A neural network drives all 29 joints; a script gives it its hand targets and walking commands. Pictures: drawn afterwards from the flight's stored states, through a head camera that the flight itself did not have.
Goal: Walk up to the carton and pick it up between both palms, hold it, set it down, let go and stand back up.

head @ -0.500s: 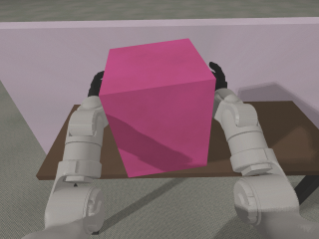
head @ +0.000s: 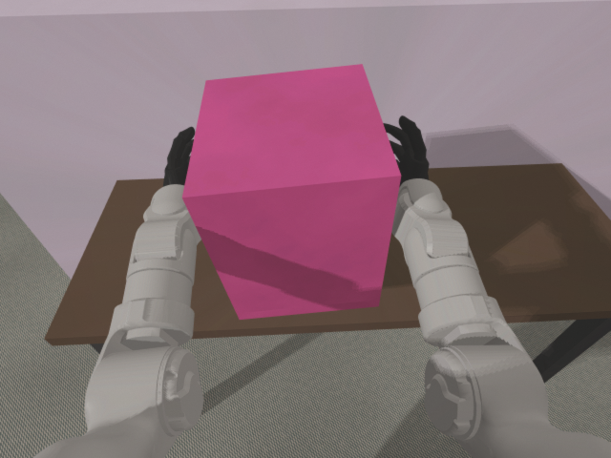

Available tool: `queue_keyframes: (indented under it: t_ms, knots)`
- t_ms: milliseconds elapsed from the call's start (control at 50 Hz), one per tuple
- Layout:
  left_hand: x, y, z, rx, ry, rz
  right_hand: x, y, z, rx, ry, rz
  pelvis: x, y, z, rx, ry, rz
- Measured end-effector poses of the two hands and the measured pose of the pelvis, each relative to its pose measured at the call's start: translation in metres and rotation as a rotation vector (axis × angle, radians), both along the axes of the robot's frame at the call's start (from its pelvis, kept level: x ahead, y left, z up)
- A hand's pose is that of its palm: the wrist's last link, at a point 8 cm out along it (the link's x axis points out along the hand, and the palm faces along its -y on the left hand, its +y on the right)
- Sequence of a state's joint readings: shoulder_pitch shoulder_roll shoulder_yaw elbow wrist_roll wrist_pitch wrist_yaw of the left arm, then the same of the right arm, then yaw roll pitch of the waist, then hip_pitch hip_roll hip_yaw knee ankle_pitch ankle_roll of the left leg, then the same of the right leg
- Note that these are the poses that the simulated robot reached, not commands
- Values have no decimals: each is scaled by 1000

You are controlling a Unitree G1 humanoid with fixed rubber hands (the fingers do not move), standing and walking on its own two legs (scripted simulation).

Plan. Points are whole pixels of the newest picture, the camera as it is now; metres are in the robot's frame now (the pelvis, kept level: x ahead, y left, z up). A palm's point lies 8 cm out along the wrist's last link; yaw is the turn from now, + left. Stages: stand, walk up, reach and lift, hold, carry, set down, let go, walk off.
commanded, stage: set down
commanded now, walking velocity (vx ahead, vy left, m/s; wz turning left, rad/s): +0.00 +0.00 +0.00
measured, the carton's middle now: (297, 199) +0.43 +0.00 +0.14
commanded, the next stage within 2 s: none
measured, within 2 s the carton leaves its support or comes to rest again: neither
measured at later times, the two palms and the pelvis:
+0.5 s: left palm (181, 203) +0.43 +0.16 +0.14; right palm (401, 193) +0.41 -0.13 +0.15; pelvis +0.01 +0.01 +0.00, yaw +0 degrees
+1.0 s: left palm (199, 214) +0.45 +0.15 +0.10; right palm (404, 206) +0.42 -0.14 +0.12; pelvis +0.02 +0.02 +0.00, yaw +0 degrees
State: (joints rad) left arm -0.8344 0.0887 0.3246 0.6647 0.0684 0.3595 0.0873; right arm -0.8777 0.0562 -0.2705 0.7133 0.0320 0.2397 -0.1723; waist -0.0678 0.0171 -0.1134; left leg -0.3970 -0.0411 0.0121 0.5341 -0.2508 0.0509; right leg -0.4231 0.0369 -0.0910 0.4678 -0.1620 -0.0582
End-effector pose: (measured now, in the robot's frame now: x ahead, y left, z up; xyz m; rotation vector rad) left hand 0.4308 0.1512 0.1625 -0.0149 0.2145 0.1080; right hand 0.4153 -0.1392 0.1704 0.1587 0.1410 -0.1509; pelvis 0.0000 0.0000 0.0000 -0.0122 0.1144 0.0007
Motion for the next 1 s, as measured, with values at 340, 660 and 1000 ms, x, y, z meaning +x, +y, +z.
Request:
queue_keyframes:
  t_ms: [340,660,1000]
  knots:
    - [4,10,-4,-13,4,-15,-1,10,-5,-22,2,-15,6,11,1,-12,-17,3]
    - [4,8,-45,-14,68,-30,-1,10,-29,-128,60,-9,8,14,2,-14,-16,5]
    - [18,-6,-65,-20,94,-66,3,-4,-47,-125,84,-47,20,16,2,-17,0,6]
